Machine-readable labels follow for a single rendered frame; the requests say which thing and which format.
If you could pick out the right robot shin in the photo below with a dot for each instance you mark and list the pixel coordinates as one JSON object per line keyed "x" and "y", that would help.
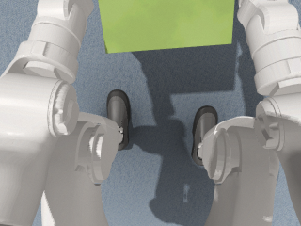
{"x": 241, "y": 121}

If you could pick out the robot left upper arm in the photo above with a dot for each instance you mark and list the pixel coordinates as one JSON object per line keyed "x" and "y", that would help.
{"x": 35, "y": 111}

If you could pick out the robot left thigh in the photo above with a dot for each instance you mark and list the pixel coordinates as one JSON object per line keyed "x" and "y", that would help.
{"x": 80, "y": 159}

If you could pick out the carton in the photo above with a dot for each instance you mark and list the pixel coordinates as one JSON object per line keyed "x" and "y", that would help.
{"x": 143, "y": 25}

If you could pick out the right robot forearm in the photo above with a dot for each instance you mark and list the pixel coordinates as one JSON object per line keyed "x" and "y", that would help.
{"x": 273, "y": 35}

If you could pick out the robot right upper arm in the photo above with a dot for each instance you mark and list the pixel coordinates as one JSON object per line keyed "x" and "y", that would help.
{"x": 278, "y": 127}

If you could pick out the left robot forearm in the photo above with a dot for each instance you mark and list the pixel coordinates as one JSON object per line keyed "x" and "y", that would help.
{"x": 54, "y": 42}

